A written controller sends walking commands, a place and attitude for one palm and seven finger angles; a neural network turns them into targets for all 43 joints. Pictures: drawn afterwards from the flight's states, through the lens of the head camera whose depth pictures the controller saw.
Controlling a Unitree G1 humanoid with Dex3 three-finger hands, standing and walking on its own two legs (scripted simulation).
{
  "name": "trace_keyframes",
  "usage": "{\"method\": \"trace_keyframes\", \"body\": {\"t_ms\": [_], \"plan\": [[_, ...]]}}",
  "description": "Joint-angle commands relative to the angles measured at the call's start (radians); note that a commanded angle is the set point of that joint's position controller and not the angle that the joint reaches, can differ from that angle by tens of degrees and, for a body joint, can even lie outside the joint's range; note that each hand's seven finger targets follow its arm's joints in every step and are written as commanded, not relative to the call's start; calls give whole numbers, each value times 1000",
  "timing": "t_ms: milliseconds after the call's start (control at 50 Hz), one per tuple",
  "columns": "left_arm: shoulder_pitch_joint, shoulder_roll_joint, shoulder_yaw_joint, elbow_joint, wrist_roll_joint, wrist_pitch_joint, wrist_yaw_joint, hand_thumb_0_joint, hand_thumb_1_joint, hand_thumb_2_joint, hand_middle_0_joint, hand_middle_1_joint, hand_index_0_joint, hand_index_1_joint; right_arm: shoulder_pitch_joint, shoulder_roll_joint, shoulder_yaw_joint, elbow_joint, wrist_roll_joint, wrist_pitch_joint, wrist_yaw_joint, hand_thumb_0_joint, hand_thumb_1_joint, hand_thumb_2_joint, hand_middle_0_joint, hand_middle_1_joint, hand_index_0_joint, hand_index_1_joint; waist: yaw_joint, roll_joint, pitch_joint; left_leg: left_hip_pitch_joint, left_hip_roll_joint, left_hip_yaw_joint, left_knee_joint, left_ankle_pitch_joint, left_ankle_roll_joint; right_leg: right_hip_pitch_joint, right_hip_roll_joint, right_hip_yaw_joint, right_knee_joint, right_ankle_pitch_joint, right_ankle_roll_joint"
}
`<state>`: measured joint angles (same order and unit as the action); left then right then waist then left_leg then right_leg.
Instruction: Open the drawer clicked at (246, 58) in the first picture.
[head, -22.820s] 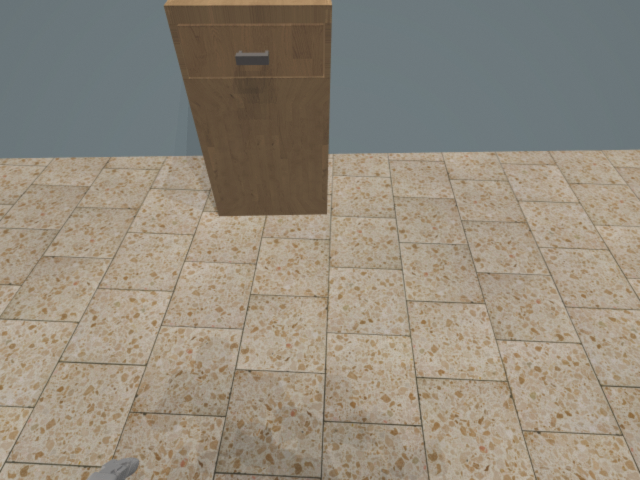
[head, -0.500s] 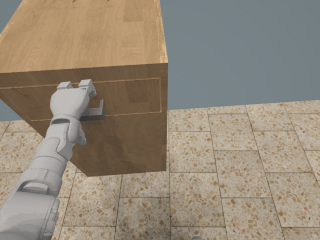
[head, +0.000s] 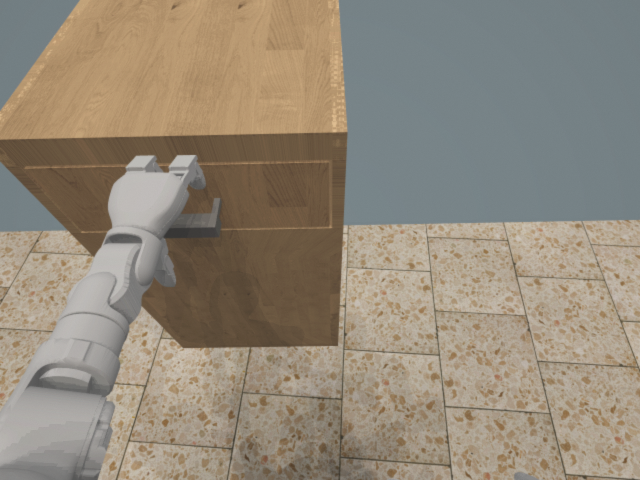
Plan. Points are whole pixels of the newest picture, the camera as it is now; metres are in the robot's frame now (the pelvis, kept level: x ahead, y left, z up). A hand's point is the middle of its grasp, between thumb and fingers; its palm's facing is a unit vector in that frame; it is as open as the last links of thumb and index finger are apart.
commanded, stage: re-aim the fingers above the handle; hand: left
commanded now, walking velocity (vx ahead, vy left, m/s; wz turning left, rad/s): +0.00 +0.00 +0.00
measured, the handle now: (188, 214) +0.49 +0.23 -0.02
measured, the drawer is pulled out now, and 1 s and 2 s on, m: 0.00 0.00 0.00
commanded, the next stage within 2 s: lower the fingers behind the handle in 1.84 s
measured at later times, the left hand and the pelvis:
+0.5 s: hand (163, 215) +0.44 +0.24 +0.05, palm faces +0.02 +0.00 -1.00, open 13.8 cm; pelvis -0.01 +0.00 +0.00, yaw -1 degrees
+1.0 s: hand (167, 215) +0.45 +0.23 +0.04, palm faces -0.01 +0.00 -1.00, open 13.7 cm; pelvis -0.01 +0.01 +0.00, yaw -2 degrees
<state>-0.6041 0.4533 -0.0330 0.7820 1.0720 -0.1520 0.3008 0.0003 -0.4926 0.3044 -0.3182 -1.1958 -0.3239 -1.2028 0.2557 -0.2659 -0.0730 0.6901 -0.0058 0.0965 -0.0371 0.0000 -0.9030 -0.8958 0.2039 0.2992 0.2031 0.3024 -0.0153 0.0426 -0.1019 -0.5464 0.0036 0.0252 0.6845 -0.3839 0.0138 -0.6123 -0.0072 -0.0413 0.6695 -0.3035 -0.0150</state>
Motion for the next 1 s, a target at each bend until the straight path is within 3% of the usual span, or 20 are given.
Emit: {"method": "trace_keyframes", "body": {"t_ms": [0,40,100,180,220,260,320,380,480,520,560,640,680,720,740,760,780,840,880,980], "plan": [[-397,244,87,-99,-6,98,75,0,-500,300,-300,-1200,-300,-1200,81,-125,-38,-65,8,-25,12,0,-900,-900,200,300,200,300,-15,10,-404,131,-35,14,-50,474,8,283,38,17,-31,414,-22],[-396,265,84,-74,-7,132,52,0,-500,300,-300,-1200,-300,-1200,76,-136,-36,-69,13,-20,8,0,-900,-900,200,300,200,300,-16,-23,-411,114,-35,23,-63,440,13,320,35,24,-44,418,-17],[-402,210,27,-80,-32,137,-6,0,-500,300,-300,-1200,-300,-1200,76,-140,-37,-83,19,-18,1,0,-900,-900,200,300,200,300,-38,-69,-398,125,-35,21,-72,417,25,343,33,26,-65,425,-11],[-417,211,23,-142,-53,67,-57,0,-500,300,-300,-1200,-300,-1200,69,-139,-34,-96,19,-22,-19,0,-900,-900,200,300,200,300,-43,-73,-352,130,-36,13,-89,355,34,326,29,35,-90,357,-8],[-445,232,41,-136,-41,30,-50,0,-500,300,-300,-1200,-300,-1200,79,-136,-31,-87,17,-25,-24,0,-900,-900,200,300,200,300,-44,-68,-317,117,-37,6,-90,327,33,289,29,35,-89,311,-11],[-466,334,127,-148,-19,2,-20,0,-500,300,-300,-1200,-300,-1200,84,-140,-32,-79,12,-25,-27,0,-900,-900,200,300,200,300,-26,-34,-331,103,-38,1,-85,334,29,289,31,38,-75,299,-18],[-482,297,112,-121,5,3,41,0,-500,300,-300,-1200,-300,-1200,87,-124,-30,-70,10,-36,-18,0,-900,-900,200,300,200,300,-25,24,-326,97,-38,5,-77,337,20,233,35,30,-57,276,-24],[-467,370,170,-79,12,44,83,0,-500,300,-300,-1200,-300,-1200,90,-131,-27,-64,6,-38,-7,0,-900,-900,200,300,200,300,-4,24,-383,70,-39,11,-71,347,15,274,36,33,-36,294,-23],[-414,298,103,3,-2,119,54,0,-500,300,-300,-1200,-300,-1200,104,-142,-35,-67,16,-42,1,0,-900,-900,200,300,200,300,-16,-27,-417,84,-30,24,-73,382,17,304,37,30,-45,351,-15],[-420,204,22,-20,-21,124,16,0,-500,300,-300,-1200,-300,-1200,107,-143,-41,-77,21,-43,-1,0,-900,-900,200,300,200,300,-43,-56,-409,120,-26,22,-76,383,23,292,39,26,-67,354,-11],[-448,172,-12,-46,-40,103,-22,0,-500,300,-300,-1200,-300,-1200,107,-148,-42,-77,22,-43,-9,0,-900,-900,200,300,200,300,-67,-77,-374,130,-25,12,-80,362,29,276,37,29,-86,332,-10],[-561,179,-23,-159,-39,27,-42,0,-500,300,-300,-1200,-300,-1200,112,-142,-42,-69,15,-47,-25,0,-900,-900,200,300,200,300,-81,-24,-350,185,-27,-6,-76,346,33,210,38,29,-89,277,-14],[-564,269,61,-179,-20,-10,-13,0,-500,300,-300,-1200,-300,-1200,118,-137,-41,-66,11,-48,-28,0,-900,-900,200,300,200,300,-54,27,-374,187,-29,-16,-69,376,26,209,39,28,-68,276,-22],[-554,288,98,-163,-5,-18,34,0,-500,300,-300,-1200,-300,-1200,118,-128,-36,-59,6,-50,-23,0,-900,-900,200,300,200,300,-38,40,-377,164,-33,-17,-61,398,18,206,41,21,-49,285,-26],[-519,328,143,-123,3,-5,59,0,-500,300,-300,-1200,-300,-1200,112,-130,-34,-51,2,-49,-17,0,-900,-900,200,300,200,300,-24,35,-358,135,-33,-13,-59,398,15,208,43,20,-40,291,-28],[-486,419,223,-102,0,12,77,0,-500,300,-300,-1200,-300,-1200,100,-141,-24,-44,-2,-41,-13,0,-900,-900,200,300,200,300,9,42,-373,103,-36,-11,-63,407,11,241,41,21,-27,299,-31],[-480,440,230,-85,12,37,95,0,-500,300,-300,-1200,-300,-1200,88,-135,-18,-49,-1,-36,-10,0,-900,-900,200,300,200,300,14,34,-374,73,-39,-3,-63,398,9,258,40,23,-18,308,-27],[-418,357,158,-2,24,127,110,0,-500,300,-300,-1200,-300,-1200,71,-130,-15,-59,5,-37,5,0,-900,-900,200,300,200,300,21,29,-367,55,-35,20,-71,399,2,262,40,13,-18,322,-26],[-412,389,176,1,17,155,93,0,-500,300,-300,-1200,-300,-1200,77,-139,-15,-63,8,-28,9,0,-900,-900,200,300,200,300,26,-1,-408,69,-28,24,-73,437,3,303,39,17,-20,365,-21],[-421,373,148,0,-16,168,33,0,-500,300,-300,-1200,-300,-1200,72,-148,-17,-80,21,-18,-13,0,-900,-900,200,300,200,300,-6,-102,-414,64,-29,30,-94,386,22,373,31,32,-54,390,-5]]}}
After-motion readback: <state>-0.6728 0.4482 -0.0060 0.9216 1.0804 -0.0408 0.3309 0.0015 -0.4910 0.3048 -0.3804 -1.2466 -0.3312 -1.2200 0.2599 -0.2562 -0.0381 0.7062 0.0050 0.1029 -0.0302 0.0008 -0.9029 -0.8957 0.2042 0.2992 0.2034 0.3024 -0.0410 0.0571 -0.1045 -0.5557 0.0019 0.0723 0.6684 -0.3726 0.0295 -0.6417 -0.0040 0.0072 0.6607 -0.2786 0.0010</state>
